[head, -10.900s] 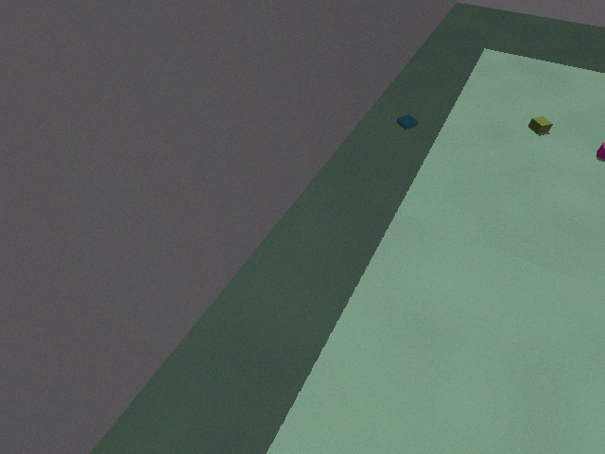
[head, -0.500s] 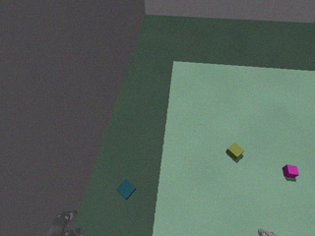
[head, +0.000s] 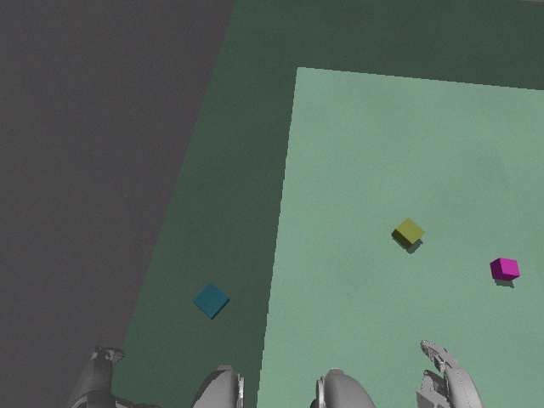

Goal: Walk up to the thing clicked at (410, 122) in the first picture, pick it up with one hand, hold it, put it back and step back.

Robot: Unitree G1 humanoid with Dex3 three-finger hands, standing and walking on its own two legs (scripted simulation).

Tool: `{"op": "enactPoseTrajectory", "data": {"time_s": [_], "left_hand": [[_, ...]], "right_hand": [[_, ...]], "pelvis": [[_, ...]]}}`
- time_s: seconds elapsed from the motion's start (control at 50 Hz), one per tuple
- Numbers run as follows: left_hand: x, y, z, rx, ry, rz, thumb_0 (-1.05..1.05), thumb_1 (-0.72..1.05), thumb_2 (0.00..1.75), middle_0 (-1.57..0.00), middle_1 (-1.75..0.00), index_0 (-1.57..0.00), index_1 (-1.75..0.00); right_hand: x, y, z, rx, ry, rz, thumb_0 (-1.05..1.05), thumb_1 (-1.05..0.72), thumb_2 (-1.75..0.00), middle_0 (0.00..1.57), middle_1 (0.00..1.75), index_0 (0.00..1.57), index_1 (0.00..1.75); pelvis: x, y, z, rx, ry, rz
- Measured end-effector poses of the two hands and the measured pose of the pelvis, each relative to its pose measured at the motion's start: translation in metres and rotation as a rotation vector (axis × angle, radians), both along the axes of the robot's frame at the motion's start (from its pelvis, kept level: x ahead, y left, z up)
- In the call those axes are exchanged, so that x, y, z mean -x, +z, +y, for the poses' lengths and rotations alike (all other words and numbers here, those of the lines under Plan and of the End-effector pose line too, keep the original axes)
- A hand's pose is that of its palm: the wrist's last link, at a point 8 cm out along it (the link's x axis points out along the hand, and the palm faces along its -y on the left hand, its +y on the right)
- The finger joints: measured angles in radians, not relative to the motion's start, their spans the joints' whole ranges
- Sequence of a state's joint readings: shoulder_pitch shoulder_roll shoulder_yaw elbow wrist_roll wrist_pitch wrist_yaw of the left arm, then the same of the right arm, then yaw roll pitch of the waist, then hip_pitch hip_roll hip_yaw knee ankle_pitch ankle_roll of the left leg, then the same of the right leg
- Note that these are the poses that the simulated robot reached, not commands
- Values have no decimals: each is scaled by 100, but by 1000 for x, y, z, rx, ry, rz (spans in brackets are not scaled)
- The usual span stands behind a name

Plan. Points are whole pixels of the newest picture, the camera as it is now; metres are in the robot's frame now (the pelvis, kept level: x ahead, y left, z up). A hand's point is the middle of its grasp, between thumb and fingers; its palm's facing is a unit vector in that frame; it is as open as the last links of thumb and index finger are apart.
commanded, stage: rise first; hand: left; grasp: from above
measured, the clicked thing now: (211, 300) +0.43 +0.22 -0.69
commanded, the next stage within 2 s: none
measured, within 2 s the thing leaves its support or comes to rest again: neither
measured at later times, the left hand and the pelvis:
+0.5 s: hand (155, 351) +0.23 +0.27 -0.33, palm faces -0.23 -0.40 -0.89, open 14.1 cm; pelvis -0.05 -0.01 -0.16, yaw +0 degrees
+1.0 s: hand (182, 324) +0.31 +0.26 -0.48, palm faces -0.21 -0.42 -0.88, open 13.7 cm; pelvis -0.10 +0.00 -0.32, yaw -4 degrees
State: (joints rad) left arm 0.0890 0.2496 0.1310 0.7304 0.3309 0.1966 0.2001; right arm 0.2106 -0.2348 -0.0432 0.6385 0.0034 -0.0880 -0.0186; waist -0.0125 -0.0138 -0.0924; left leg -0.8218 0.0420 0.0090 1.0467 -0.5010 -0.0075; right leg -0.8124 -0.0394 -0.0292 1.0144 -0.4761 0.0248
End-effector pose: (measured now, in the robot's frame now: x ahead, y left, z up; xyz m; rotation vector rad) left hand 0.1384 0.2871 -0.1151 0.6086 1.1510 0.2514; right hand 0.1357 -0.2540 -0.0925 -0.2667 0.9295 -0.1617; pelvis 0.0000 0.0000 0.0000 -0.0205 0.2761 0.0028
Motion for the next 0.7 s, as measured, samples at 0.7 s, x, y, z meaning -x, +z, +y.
{"op": "enactPoseTrajectory", "data": {"time_s": [0.7], "left_hand": [[-135, -225, -14, -601, -157, -35, 0, -50, 96, -9, -112, -12, -109]], "right_hand": [[96, -270, -15, -11, 101, 221, 1, -91, -91, 20, 30, 21, 30]], "pelvis": [[83, -238, -14, 23, -19, 333]]}}
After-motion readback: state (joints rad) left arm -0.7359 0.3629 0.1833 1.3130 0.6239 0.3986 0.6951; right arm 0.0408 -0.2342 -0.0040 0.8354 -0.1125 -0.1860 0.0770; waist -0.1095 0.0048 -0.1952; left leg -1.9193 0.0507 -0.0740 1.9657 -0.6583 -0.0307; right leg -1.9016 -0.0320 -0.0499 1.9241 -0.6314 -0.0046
